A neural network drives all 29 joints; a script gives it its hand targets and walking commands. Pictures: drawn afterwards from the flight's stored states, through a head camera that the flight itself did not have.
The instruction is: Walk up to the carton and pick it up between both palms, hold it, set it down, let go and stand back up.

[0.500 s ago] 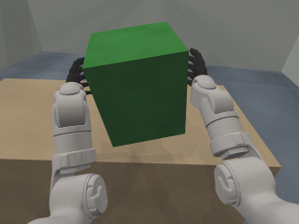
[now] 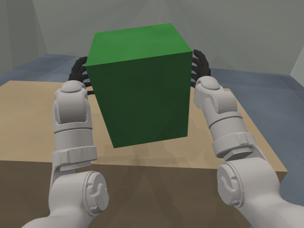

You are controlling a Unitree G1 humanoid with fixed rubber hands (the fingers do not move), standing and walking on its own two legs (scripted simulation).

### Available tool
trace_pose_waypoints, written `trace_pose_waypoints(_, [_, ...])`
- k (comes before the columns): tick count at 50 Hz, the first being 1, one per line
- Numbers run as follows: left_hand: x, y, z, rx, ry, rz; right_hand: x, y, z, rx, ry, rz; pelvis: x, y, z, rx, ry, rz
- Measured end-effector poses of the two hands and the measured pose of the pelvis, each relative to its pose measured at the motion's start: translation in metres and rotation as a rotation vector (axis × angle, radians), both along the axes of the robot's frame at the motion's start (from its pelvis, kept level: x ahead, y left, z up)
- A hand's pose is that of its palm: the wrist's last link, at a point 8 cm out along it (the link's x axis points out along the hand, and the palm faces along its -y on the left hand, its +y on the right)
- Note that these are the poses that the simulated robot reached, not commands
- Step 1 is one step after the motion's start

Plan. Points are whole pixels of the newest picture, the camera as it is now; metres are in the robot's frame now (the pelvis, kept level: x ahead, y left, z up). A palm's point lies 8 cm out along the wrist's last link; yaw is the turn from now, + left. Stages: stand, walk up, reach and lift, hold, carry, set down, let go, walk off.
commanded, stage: hold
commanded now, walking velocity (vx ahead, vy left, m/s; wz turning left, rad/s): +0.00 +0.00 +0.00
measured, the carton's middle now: (142, 85) +0.43 +0.01 +0.25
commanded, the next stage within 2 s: none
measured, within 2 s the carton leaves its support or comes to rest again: neither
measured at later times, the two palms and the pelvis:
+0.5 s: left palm (78, 88) +0.36 +0.16 +0.28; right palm (201, 82) +0.37 -0.14 +0.28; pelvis +0.01 +0.00 +0.00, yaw +0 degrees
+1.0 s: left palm (77, 86) +0.36 +0.16 +0.28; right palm (202, 82) +0.37 -0.14 +0.28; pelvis +0.00 +0.00 +0.00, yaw +0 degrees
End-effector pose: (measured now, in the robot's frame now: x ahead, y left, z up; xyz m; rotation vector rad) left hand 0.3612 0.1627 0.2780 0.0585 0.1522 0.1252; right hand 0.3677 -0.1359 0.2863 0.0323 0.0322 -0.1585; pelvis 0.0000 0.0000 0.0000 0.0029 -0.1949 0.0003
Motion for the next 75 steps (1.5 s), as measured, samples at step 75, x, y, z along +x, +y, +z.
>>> trace_pose_waypoints(75, [0.0, 0.006, 0.011, 0.005, -0.031, 0.017, 0.002, 0.007, 0.002, -0.008, -0.001, 0.002, 0.006, -0.004, 0.0, 0.0, -0.016, 0.021])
